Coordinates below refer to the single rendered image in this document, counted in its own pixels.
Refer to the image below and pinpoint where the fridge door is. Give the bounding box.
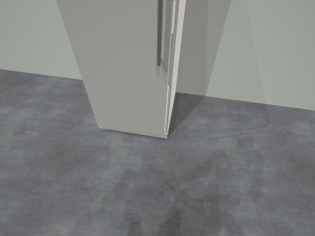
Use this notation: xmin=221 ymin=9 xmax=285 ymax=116
xmin=56 ymin=0 xmax=174 ymax=136

